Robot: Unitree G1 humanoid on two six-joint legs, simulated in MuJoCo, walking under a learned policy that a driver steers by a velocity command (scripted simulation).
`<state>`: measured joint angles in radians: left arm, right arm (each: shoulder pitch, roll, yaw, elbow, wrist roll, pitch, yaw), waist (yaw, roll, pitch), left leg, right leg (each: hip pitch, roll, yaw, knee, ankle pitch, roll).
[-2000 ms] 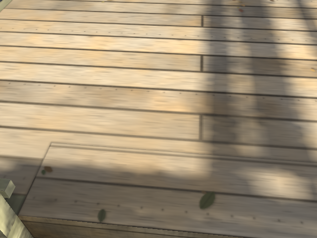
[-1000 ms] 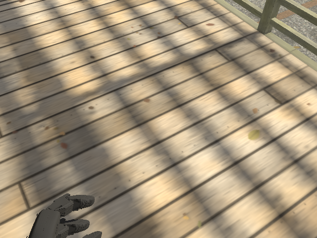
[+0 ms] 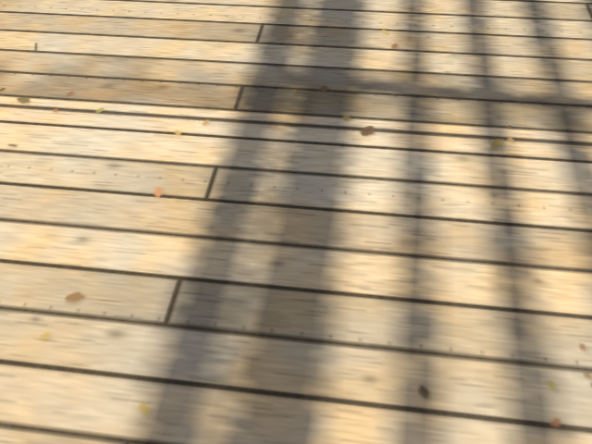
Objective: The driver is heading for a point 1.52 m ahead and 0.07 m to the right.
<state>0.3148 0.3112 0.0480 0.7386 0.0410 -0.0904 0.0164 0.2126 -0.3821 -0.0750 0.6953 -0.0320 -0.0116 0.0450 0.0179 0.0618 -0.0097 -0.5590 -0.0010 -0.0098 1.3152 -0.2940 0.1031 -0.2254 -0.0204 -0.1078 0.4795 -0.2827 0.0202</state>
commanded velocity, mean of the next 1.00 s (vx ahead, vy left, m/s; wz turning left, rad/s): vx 1.00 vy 0.00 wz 0.03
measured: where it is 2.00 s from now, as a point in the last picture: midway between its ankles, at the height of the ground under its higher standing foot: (319, 101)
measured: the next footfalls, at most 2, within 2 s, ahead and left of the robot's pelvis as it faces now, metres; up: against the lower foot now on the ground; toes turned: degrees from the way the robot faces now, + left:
left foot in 0.28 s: +0.43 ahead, +0.09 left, +0.00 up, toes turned +14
right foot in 0.72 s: +0.93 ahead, +0.06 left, +0.00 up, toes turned +9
